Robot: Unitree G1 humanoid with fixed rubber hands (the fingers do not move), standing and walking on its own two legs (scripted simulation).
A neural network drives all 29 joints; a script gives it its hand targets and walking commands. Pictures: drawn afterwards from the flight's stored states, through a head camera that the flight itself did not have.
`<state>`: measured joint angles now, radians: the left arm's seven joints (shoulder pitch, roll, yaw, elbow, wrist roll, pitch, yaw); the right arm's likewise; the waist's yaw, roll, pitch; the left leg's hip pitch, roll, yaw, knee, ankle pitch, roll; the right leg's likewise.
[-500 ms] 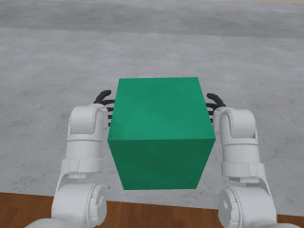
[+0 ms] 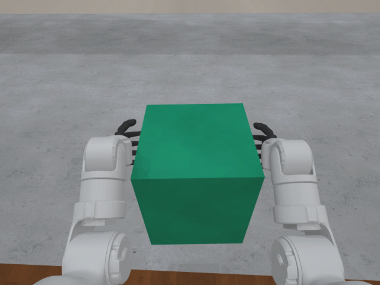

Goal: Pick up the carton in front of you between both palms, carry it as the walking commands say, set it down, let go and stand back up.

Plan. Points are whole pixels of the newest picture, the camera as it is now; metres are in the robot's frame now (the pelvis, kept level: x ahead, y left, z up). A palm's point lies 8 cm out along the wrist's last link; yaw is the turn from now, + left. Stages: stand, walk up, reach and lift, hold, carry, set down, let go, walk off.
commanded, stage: carry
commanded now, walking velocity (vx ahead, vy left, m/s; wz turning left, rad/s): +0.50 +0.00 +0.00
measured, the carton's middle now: (195, 175) +0.33 +0.00 +0.06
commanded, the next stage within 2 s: none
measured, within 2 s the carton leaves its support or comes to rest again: neither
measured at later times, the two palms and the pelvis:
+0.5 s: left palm (138, 98) +0.57 +0.15 +0.11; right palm (245, 97) +0.55 -0.15 +0.11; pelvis +0.20 +0.00 -0.01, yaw -2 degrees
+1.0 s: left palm (163, 56) +0.85 +0.10 +0.09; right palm (244, 59) +0.83 -0.20 +0.08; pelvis +0.49 -0.03 -0.05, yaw +0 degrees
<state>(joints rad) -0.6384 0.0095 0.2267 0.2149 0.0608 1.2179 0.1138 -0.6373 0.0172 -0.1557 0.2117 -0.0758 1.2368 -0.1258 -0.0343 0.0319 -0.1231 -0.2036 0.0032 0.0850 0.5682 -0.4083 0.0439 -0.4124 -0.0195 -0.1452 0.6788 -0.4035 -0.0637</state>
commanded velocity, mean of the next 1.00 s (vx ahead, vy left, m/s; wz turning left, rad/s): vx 0.50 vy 0.00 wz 0.00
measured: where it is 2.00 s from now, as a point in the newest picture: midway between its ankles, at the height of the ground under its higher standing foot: (203, 162)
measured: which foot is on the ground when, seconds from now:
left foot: down 0.00-0.08, up 0.10-0.46, down 0.48-1.00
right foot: down 0.00-0.48, up 0.50-0.98, down 1.00-1.00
